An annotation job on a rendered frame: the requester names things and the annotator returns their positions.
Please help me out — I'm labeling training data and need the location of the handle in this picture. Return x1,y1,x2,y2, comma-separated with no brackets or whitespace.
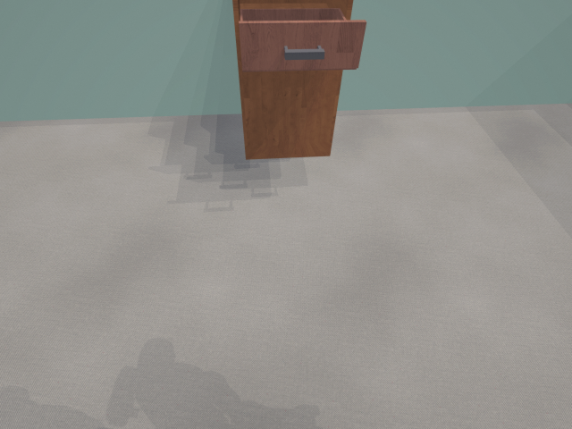
284,46,324,60

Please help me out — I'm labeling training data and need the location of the cabinet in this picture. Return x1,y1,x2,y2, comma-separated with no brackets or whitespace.
232,0,353,160

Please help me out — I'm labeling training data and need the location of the drawer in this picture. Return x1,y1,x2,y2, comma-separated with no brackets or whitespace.
239,8,366,72

